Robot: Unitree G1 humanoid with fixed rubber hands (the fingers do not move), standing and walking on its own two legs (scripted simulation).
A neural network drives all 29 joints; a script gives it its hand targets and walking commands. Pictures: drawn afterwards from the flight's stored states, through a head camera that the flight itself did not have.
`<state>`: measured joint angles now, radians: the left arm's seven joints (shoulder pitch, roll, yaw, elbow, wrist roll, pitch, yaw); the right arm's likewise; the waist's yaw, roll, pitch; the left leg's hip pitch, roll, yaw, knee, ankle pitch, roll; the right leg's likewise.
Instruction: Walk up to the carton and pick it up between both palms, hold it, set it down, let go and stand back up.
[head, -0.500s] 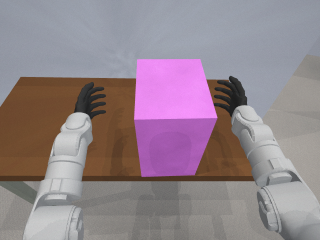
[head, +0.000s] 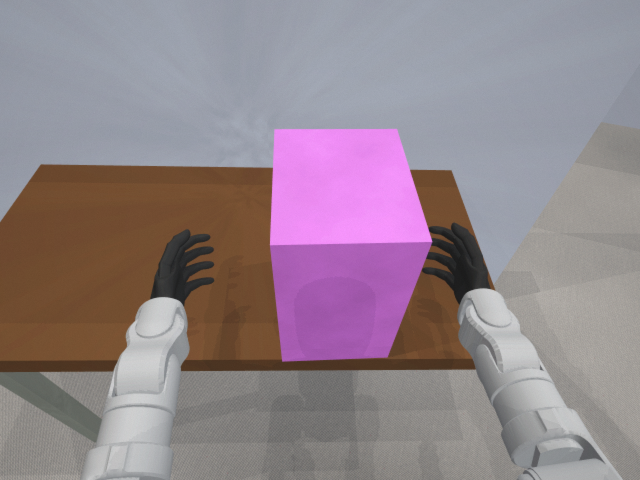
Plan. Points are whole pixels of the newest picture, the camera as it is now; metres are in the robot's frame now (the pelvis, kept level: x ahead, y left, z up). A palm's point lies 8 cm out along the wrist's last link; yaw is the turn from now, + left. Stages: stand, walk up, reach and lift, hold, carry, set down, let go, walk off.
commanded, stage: set down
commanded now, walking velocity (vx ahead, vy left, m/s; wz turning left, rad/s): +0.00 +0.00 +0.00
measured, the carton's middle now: (335, 253) +0.43 -0.01 +0.01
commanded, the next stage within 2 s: let go in 1.86 s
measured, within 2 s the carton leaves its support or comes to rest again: neither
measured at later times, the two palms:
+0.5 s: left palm (176, 354) +0.27 +0.20 +0.01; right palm (485, 356) +0.27 -0.20 +0.01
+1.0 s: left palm (159, 417) +0.21 +0.22 -0.05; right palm (480, 404) +0.22 -0.20 -0.04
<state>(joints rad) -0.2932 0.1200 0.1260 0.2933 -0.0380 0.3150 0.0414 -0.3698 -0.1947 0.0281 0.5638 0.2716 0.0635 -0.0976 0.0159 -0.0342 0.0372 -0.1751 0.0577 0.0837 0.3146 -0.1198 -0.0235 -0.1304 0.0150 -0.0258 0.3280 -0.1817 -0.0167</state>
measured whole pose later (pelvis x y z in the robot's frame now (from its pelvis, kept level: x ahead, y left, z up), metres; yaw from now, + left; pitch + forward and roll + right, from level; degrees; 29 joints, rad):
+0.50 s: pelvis +0.02 +0.00 +0.00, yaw -1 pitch -1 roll +0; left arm 0.05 0.11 0.05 0.30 -0.03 -0.05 0.05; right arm 0.05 -0.18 0.06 0.43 0.22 -0.20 -0.03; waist 0.02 -0.04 0.03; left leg -0.14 0.05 0.10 0.30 -0.15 -0.03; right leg -0.10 0.01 -0.01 0.33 -0.21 -0.02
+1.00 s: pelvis +0.02 +0.00 +0.00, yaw +0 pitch -3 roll +0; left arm 0.16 0.17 -0.04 0.56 -0.09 -0.27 0.07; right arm 0.10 -0.15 0.03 0.73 0.15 -0.41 0.02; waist 0.03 -0.03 0.03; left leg -0.14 0.05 0.09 0.39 -0.20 -0.02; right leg -0.09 0.00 -0.02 0.40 -0.26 -0.02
